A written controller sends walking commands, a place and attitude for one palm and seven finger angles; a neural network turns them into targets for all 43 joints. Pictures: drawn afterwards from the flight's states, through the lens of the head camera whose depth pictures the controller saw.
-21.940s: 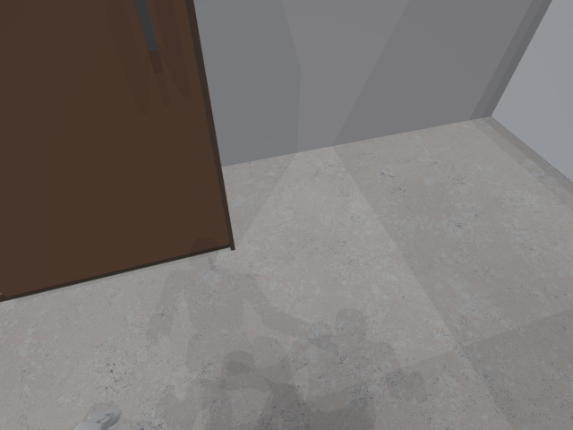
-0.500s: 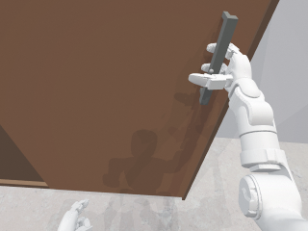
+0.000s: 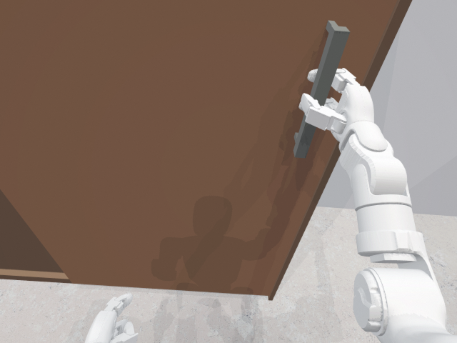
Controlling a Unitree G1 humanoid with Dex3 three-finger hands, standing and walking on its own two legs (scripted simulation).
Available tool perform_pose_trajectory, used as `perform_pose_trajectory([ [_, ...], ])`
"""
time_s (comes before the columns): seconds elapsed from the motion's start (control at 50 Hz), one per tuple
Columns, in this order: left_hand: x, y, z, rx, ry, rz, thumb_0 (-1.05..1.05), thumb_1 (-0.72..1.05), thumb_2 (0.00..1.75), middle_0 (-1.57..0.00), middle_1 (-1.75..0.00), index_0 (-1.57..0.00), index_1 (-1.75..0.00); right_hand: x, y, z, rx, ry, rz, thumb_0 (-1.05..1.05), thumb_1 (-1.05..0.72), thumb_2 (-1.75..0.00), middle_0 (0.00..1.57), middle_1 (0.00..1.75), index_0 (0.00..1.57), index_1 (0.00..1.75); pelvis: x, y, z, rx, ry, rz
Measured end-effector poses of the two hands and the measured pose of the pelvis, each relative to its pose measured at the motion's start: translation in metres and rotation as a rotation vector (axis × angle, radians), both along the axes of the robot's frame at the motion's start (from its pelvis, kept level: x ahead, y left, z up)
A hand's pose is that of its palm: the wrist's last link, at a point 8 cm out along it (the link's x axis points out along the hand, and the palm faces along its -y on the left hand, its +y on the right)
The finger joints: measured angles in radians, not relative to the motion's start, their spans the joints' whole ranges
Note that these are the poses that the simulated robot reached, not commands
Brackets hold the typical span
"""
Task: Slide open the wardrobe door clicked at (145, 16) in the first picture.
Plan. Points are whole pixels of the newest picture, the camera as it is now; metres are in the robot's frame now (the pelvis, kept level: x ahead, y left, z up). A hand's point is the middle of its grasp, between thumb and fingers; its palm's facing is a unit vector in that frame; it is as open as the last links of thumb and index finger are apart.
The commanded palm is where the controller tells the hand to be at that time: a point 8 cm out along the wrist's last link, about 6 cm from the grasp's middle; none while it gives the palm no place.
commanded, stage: grip the handle and tug to test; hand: right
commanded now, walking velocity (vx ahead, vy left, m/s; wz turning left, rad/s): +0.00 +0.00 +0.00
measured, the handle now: (314, 96) +0.48 -0.11 +0.24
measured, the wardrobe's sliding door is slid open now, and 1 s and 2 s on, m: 0.00 0.00 0.03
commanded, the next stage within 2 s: tug the door sideways, standing still in 0.62 s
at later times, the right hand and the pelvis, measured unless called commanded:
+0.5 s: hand (311, 110) +0.42 -0.09 +0.25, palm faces -0.01 +1.00 +0.00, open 6.5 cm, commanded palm +0.37 -0.15 +0.24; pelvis +0.01 +0.00 +0.00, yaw +1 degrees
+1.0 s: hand (307, 109) +0.42 -0.09 +0.25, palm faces +0.01 +1.00 -0.02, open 5.9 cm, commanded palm +0.40 -0.11 +0.24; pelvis +0.03 +0.00 +0.00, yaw -2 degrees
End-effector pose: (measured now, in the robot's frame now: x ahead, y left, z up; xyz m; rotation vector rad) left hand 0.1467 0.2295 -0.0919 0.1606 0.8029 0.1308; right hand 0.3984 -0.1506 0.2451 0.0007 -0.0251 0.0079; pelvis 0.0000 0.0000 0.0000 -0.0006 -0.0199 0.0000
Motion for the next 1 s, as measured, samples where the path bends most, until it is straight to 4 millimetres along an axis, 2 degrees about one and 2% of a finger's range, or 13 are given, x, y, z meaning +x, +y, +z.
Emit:
perform_pose_trajectory([
  [0.34, 0.005, -0.004, -0.001, -0.009, 0.0, -0.015, 0.01, 0.9, 0.9, -0.2, -0.3, -0.2, -0.3, -0.001, 0.003, 0.001, -0.006, 0.004, -0.008, 0.01, -0.64, -0.78, 0.31, 1.35, 0.3, 1.35, 0.001, 0.001, 0.0, -0.001, -0.001, -0.003],
  [0.54, 0.013, 0.0, 0.003, -0.024, -0.014, 0.007, 0.01, 0.9, 0.9, -0.2, -0.3, -0.2, -0.3, -0.002, 0.003, -0.001, -0.001, -0.017, -0.001, 0.0, -0.67, -0.74, 0.3, 1.35, 0.27, 1.33, 0.009, 0.002, 0.001, 0.0, 0.001, 0.014],
  [0.8, 0.047, 0.004, 0.007, -0.025, -0.03, -0.013, 0.01, 0.9, 0.9, -0.2, -0.3, -0.19, -0.3, -0.004, 0.004, -0.002, -0.011, -0.032, 0.011, -0.01, -0.69, -0.74, 0.29, 1.33, 0.21, 1.3, 0.029, 0.004, 0.0, -0.001, 0.018, 0.014],
  [1.0, 0.07, -0.013, 0.005, -0.01, -0.024, -0.109, 0.01, 0.91, 0.9, -0.2, -0.3, -0.19, -0.3, 0.0, 0.01, 0.001, -0.02, 0.004, -0.017, 0.0, -0.71, -0.83, 0.36, 1.36, 0.32, 1.37, 0.025, 0.003, -0.003, 0.001, 0.019, -0.038],
])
